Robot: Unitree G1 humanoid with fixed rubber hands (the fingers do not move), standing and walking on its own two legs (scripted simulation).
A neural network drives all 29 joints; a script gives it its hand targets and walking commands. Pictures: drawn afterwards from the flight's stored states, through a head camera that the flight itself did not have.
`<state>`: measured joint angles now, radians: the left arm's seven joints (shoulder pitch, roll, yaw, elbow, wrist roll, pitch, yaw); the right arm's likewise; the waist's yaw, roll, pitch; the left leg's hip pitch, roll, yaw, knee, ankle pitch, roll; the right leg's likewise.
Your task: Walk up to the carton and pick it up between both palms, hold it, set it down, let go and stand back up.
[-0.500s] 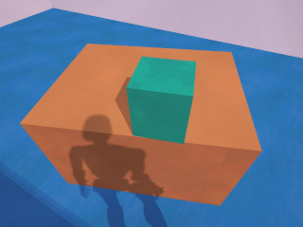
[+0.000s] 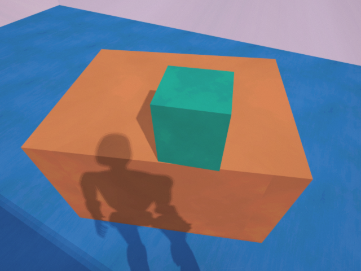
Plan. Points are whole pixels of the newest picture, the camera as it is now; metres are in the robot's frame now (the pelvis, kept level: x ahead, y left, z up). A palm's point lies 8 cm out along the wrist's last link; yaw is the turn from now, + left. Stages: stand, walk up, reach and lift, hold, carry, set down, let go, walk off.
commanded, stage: stand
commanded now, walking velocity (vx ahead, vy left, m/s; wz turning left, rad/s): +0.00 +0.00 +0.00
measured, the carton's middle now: (194, 119) +0.59 -0.01 -0.02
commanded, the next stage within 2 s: none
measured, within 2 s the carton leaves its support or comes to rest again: neither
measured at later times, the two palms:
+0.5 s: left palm out of the picture +0.03 +0.22 -0.14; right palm out of the picture +0.02 -0.23 -0.14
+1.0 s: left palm out of the picture +0.05 +0.22 -0.15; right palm out of the picture +0.03 -0.22 -0.14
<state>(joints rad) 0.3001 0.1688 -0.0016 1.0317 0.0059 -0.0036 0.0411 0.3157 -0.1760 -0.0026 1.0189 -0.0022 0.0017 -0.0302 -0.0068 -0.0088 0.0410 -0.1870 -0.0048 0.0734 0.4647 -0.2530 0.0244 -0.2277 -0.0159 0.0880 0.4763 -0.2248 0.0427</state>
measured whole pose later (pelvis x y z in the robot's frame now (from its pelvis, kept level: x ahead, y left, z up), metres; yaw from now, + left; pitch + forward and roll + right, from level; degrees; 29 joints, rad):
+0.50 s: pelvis +0.02 +0.00 +0.00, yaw +0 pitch -1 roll +0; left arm 0.27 0.16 -0.01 1.07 0.01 0.00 0.05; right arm 0.31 -0.16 -0.01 1.04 0.00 -0.01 -0.04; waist 0.00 -0.01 0.04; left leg -0.15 0.00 0.07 0.44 -0.28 0.02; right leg -0.20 -0.02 0.09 0.46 -0.25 0.04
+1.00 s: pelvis +0.04 +0.00 +0.00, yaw +0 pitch -2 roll +0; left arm 0.24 0.15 0.00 1.11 0.01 0.00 0.05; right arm 0.30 -0.15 0.00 1.06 0.00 -0.01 -0.05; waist -0.01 -0.01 0.05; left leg -0.10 -0.01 0.08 0.43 -0.29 0.02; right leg -0.15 -0.02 0.08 0.45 -0.27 0.05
